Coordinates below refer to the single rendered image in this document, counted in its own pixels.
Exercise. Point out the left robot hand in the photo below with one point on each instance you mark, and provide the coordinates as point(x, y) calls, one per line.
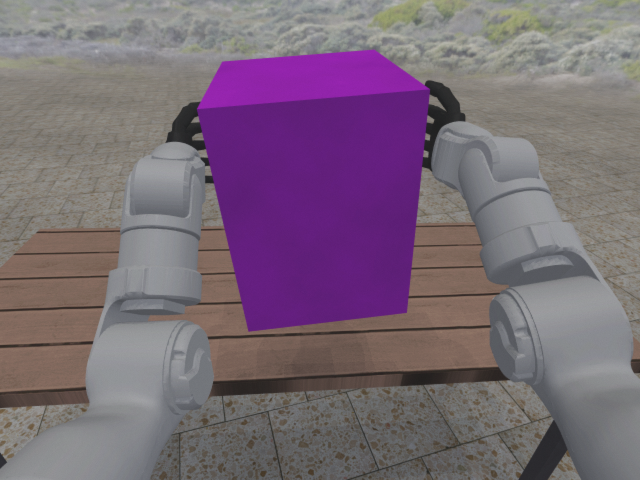
point(183, 131)

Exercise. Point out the right robot upper arm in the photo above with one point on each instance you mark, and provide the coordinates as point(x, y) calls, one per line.
point(568, 340)

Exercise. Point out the right robot hand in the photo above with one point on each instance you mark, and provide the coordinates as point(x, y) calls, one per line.
point(440, 116)

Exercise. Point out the carton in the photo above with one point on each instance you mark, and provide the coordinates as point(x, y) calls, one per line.
point(316, 161)

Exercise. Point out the robot right forearm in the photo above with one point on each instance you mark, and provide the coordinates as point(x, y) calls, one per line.
point(522, 234)

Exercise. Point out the left robot upper arm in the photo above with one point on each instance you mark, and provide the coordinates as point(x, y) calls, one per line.
point(143, 377)

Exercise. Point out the table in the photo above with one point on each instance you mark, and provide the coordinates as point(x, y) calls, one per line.
point(53, 291)

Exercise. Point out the robot left forearm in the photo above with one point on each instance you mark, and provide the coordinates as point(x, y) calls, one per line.
point(160, 233)

